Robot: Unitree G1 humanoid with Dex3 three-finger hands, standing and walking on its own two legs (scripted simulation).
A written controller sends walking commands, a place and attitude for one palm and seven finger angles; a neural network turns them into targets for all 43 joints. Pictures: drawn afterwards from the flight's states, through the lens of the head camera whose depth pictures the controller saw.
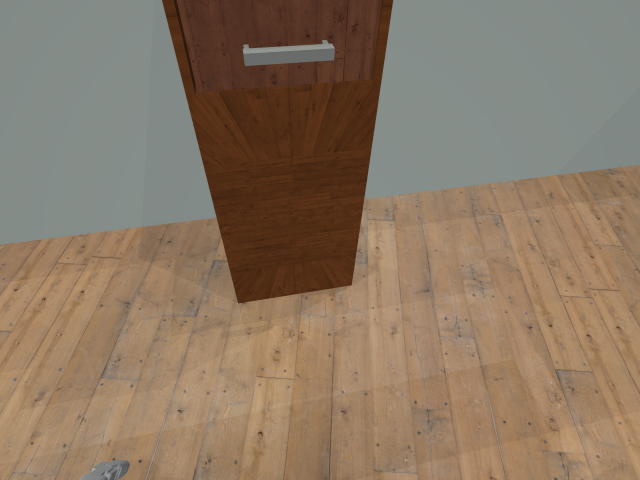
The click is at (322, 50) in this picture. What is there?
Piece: drawer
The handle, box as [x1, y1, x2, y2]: [243, 40, 334, 65]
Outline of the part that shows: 334,48 332,44 329,44 326,40 322,40 321,44 263,48 249,48 247,44 243,45 243,55 245,65 329,60 333,59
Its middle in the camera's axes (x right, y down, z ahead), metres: -0.07 -0.38 +0.77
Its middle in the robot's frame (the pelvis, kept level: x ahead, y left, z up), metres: +0.85 +0.12 +0.15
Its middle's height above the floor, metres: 0.92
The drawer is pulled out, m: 0.00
